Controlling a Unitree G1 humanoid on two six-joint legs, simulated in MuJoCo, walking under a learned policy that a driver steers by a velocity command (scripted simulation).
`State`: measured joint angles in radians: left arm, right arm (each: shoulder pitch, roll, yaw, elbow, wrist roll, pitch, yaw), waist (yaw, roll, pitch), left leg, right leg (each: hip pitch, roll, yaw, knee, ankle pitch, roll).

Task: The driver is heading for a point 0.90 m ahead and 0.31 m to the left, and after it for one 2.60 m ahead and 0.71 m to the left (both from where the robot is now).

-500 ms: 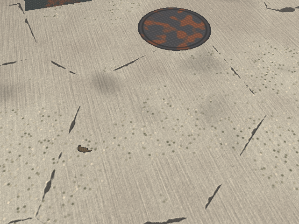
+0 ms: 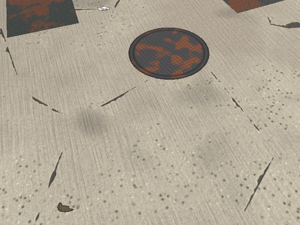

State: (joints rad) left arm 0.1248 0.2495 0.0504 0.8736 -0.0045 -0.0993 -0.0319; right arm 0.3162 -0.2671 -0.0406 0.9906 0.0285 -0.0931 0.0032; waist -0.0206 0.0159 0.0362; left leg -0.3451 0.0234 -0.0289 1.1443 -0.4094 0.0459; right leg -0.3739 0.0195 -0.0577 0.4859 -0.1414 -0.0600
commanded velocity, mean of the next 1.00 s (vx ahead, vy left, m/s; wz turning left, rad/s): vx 0.50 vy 0.00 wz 0.38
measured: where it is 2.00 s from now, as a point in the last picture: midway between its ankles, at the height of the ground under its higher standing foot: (86, 131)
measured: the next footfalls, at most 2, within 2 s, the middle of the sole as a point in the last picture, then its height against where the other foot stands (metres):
left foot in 0.46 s outside the picture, level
right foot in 0.94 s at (152, 168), level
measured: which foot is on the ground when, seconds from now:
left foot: up 0.00-0.44, down 0.46-0.94, up 0.96-1.00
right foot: down 0.00-0.46, up 0.48-0.92, down 0.94-1.00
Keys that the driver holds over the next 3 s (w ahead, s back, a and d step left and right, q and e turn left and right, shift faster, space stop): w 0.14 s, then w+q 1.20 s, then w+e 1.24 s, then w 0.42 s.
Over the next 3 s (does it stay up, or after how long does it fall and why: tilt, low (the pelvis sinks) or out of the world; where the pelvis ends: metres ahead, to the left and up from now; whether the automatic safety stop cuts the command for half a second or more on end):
stays up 1.53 0.50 -0.01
